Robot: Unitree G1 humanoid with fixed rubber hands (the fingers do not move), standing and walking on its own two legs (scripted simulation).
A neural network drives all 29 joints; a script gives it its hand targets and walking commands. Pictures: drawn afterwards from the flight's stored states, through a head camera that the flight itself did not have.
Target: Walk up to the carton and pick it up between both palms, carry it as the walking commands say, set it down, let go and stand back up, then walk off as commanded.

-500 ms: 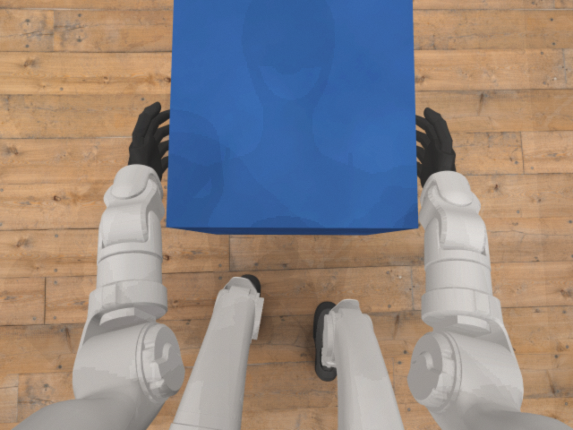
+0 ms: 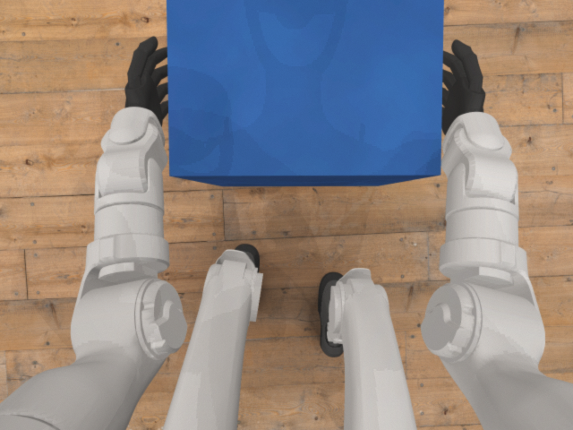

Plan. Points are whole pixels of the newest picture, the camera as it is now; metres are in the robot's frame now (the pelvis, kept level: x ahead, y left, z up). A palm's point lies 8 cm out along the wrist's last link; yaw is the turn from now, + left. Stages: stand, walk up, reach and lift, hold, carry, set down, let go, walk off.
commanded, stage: set down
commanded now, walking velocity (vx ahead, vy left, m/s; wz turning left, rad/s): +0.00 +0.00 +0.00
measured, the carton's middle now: (301, 84) +0.54 +0.04 -0.20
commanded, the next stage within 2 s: none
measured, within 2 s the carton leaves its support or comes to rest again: rests again in 1.40 s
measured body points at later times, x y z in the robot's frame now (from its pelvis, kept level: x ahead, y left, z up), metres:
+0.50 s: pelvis -0.01 +0.02 -0.07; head +0.36 +0.06 +0.19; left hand +0.49 +0.27 -0.25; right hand +0.53 -0.12 -0.23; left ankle +0.12 +0.12 -0.52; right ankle +0.07 -0.12 -0.52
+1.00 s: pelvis -0.03 +0.00 -0.13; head +0.37 +0.03 +0.06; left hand +0.51 +0.26 -0.32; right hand +0.56 -0.12 -0.32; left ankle +0.12 +0.12 -0.52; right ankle +0.07 -0.12 -0.52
